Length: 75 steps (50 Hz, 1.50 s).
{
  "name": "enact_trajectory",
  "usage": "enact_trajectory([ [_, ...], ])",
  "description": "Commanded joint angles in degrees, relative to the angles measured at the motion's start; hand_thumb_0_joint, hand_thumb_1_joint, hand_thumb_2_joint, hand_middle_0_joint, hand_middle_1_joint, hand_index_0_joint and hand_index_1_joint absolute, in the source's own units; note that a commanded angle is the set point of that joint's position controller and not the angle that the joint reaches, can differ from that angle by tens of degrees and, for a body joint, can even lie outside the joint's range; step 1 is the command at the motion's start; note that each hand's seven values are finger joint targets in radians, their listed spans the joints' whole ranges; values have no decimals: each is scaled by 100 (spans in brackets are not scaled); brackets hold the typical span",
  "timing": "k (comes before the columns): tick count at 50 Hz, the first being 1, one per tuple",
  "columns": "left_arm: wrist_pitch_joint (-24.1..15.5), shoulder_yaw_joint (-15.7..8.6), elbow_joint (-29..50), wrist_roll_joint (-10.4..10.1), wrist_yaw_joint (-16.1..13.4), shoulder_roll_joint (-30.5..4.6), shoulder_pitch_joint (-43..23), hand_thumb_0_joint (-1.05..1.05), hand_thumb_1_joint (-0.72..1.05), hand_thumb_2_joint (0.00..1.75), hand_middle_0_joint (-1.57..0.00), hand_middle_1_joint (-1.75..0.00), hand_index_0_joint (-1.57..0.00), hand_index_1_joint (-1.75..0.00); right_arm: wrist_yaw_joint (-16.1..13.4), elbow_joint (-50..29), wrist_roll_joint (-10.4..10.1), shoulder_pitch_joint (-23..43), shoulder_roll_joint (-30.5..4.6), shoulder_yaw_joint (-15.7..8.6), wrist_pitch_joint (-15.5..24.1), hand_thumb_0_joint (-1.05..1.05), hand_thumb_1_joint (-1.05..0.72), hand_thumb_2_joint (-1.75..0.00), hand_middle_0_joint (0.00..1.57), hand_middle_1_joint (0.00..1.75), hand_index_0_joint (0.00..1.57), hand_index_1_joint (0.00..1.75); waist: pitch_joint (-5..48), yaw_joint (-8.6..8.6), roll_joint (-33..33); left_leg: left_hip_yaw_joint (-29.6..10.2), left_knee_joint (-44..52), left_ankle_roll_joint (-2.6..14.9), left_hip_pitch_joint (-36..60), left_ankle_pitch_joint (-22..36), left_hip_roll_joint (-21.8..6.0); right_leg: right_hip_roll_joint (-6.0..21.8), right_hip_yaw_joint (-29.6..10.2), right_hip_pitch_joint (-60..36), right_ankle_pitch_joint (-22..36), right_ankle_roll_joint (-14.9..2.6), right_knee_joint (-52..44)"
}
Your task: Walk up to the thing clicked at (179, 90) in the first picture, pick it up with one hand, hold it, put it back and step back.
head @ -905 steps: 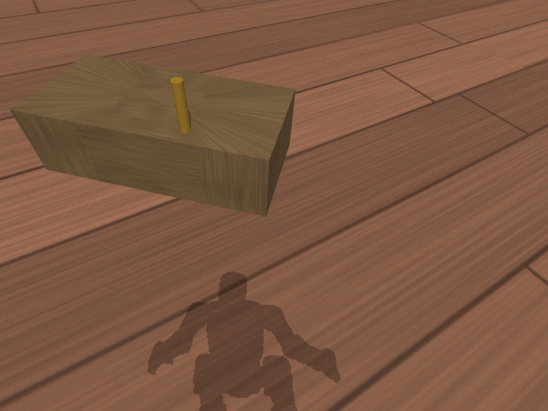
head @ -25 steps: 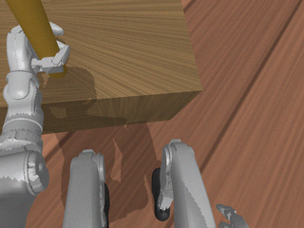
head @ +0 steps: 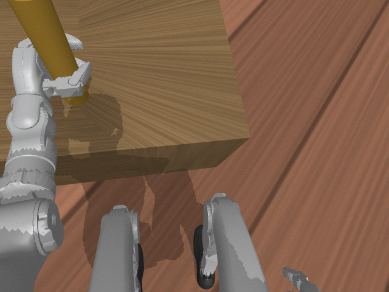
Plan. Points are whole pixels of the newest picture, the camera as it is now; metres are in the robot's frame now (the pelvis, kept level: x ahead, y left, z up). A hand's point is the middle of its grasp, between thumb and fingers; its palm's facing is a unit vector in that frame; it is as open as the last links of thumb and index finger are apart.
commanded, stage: settle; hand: left
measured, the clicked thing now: (57, 56) +0.53 +0.19 +0.04
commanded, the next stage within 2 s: lift in 0.54 s
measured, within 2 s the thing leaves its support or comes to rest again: neither
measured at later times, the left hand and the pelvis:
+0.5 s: hand (65, 60) +0.52 +0.18 +0.04, palm faces +0.07 -1.00 -0.02, open 6.4 cm; pelvis +0.01 +0.00 +0.03, yaw +0 degrees
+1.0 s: hand (52, 57) +0.49 +0.18 +0.08, palm faces +0.07 -1.00 -0.03, open 6.4 cm; pelvis +0.01 +0.00 +0.07, yaw +0 degrees
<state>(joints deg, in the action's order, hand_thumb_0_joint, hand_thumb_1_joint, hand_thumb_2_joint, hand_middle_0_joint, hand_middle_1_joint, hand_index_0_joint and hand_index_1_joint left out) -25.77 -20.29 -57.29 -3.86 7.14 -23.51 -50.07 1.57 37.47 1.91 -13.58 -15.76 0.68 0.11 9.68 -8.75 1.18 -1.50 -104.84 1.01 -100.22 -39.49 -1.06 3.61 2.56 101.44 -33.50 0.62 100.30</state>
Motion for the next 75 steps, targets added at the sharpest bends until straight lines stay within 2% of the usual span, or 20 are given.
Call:
enact_trajectory([
  [1, -477, -131, 1337, -99, 16, -1161, -2372, 0, 57, 121, -127, -130, -128, -130, -73, -180, 3, -1059, -1028, -329, 66, 0, -87, -89, 20, 30, 20, 30, 3861, -49, 835, -207, 1482, 0, 2605, 1823, 102, -184, -65, -2385, 1460, -365, -1093],
  [8, -445, -66, 1130, -163, 9, -941, -2153, 0, 60, 124, -128, -131, -129, -131, -87, -147, -7, -1013, -1007, -340, 46, 0, -87, -89, 20, 30, 20, 30, 3716, -100, 579, -199, 1638, 36, 2670, 1722, 90, -211, -59, -2620, 1440, -339, -1338],
  [10, -467, -224, 1189, -131, -12, -1243, -2155, 0, 59, 124, -127, -131, -128, -130, -107, -141, -6, -1003, -1009, -352, 51, 0, -87, -89, 20, 30, 20, 30, 3730, -25, 567, -117, 1655, 60, 2555, 1666, 101, -215, -114, -2854, 1455, -323, -1426],
  [16, -490, -52, 741, -131, 53, -967, -1830, 0, 61, 122, -126, -129, -127, -129, -108, -123, -7, -937, -978, -324, 72, 0, -87, -89, 20, 30, 20, 30, 3457, -77, 512, -154, 1775, 47, 2658, 1730, 92, -227, -81, -2808, 1474, -334, -1519],
  [21, -629, -185, 1293, -185, -6, -1158, -2225, 0, 63, 125, -129, -132, -130, -131, -115, -121, -5, -915, -903, -327, 82, 0, -87, -89, 20, 30, 20, 30, 3531, -15, 510, -89, 1917, 51, 2634, 1361, 98, -244, -166, -3138, 1219, -303, -1735],
  [25, -627, -67, 932, -116, -7, -955, -1848, 0, 63, 125, -127, -131, -128, -130, -105, -132, 0, -872, -935, -314, 97, 0, -87, -89, 20, 30, 20, 30, 3389, -33, 634, -194, 2010, 13, 2866, 1647, 67, -246, -70, -2814, 1356, -344, -1660],
  [27, -653, -242, 1255, -73, -32, -1279, -2004, 0, 61, 125, -127, -131, -128, -131, -111, -117, 10, -911, -970, -337, 72, 0, -87, -89, 20, 30, 20, 30, 3702, 64, 817, -214, 2022, -3, 3176, 1957, 60, -245, -66, -2857, 1540, -364, -1652],
  [31, -645, -68, 1354, -150, -19, -969, -2100, 0, 61, 126, -128, -132, -129, -131, -96, -50, 17, -964, -932, -317, 75, 0, -87, -89, 20, 30, 20, 30, 3611, 5, 832, -279, 2126, -44, 3379, 2091, 37, -262, -10, -2875, 1612, -374, -1689],
  [33, -578, -124, 686, -170, -26, -891, -1637, 0, 54, 119, -127, -132, -130, -130, -93, -28, 3, -926, -953, -313, 71, 0, -91, -90, 20, 30, 20, 30, 3283, 4, 568, -287, 2143, -15, 3142, 1873, 36, -255, -8, -2850, 1473, -355, -1735],
  [37, -675, -95, 1583, -137, 17, -1132, -2108, 0, 52, 120, -128, -135, -131, -133, -103, -101, 11, -942, -941, -366, 68, 0, -90, -90, 20, 30, 20, 30, 3810, 58, 777, -165, 2153, 3, 3334, 1965, 78, -251, -78, -3245, 1604, -350, -1854],
  [40, -591, 16, 1284, -214, 48, -810, -1596, 0, 53, 121, -130, -137, -133, -135, -96, -89, -19, -910, -908, -357, 84, 0, -90, -90, 20, 30, 20, 30, 3575, 40, 558, -177, 2301, 1, 3326, 1886, 78, -270, -36, -3433, 1585, -341, -1969],
  [43, -561, -177, 1731, -216, 8, -1091, -1556, 0, 52, 121, -128, -135, -130, -133, -130, -134, -38, -895, -926, -388, 69, 0, -90, -90, 20, 30, 20, 30, 3835, 178, 622, -127, 2370, 19, 3477, 2043, 83, -262, -96, -3728, 1750, -336, -2110],
  [50, -423, 188, 1844, -304, -78, -416, -778, 0, 55, 120, -127, -133, -129, -131, -153, -157, -100, -711, -852, -405, 122, 0, -89, -90, 20, 30, 20, 30, 3264, 191, 527, -303, 2849, -55, 3914, 2001, 17, -291, 21, -3765, 1626, -334, -2426],
  [52, -454, -7, 2354, -345, -121, -726, -957, 0, 54, 121, -127, -134, -130, -133, -185, -155, -125, -693, -849, -429, 128, 0, -89, -90, 20, 30, 20, 30, 3345, 299, 605, -299, 2993, -67, 4146, 1913, 14, -286, 6, -3996, 1576, -320, -2555],
  [57, -339, 375, 2430, -389, -126, -171, -93, 0, 52, 123, -127, -135, -130, -133, -220, -120, -175, -534, -768, -446, 192, 0, -89, -90, 20, 30, 20, 30, 2814, 320, 294, -200, 3314, -39, 4241, 1811, 26, -321, -22, -4407, 1592, -285, -2990],
  [59, -318, 255, 2934, -455, -183, -322, -191, 0, 52, 122, -128, -135, -131, -133, -250, -207, -199, -542, -753, -455, 205, 0, -89, -90, 20, 30, 20, 30, 3040, 372, 324, -161, 3441, -40, 4481, 1988, 42, -317, -44, -4848, 1783, -267, -3175],
  [61, -231, 582, 3084, -511, -164, -30, 60, 0, 52, 122, -129, -135, -131, -133, -266, -202, -235, -447, -727, -449, 231, 0, -89, -90, 20, 30, 20, 30, 2728, 353, 278, -125, 3630, -37, 4631, 1785, 43, -327, -63, -4946, 1665, -253, -3409],
  [69, -63, 552, 3570, -551, -353, -13, 874, 0, 53, 126, -131, -136, -132, -135, -323, -290, -294, -299, -676, -441, 273, 0, -88, -89, 20, 30, 20, 30, 2142, 519, 85, -123, 4266, -51, 5181, 2046, 42, -351, -33, -5626, 1889, -217, -3982],
  [73, -45, 882, 3590, -503, -401, 282, 937, 0, 53, 126, -131, -136, -132, -136, -327, -339, -256, -259, -633, -422, 310, 0, -88, -89, 20, 30, 20, 30, 1908, 441, 174, -95, 4510, -63, 5566, 2114, 34, -352, -28, -5727, 1960, -205, -4225],
  [75, -20, 783, 3538, -477, -408, 173, 1167, 0, 54, 127, -133, -138, -134, -137, -330, -330, -251, -273, -662, -450, 323, 0, -89, -89, 20, 30, 20, 30, 1884, 532, 215, -97, 4622, -90, 5763, 2328, 30, -360, 2, -5817, 2083, -217, -4284],
])
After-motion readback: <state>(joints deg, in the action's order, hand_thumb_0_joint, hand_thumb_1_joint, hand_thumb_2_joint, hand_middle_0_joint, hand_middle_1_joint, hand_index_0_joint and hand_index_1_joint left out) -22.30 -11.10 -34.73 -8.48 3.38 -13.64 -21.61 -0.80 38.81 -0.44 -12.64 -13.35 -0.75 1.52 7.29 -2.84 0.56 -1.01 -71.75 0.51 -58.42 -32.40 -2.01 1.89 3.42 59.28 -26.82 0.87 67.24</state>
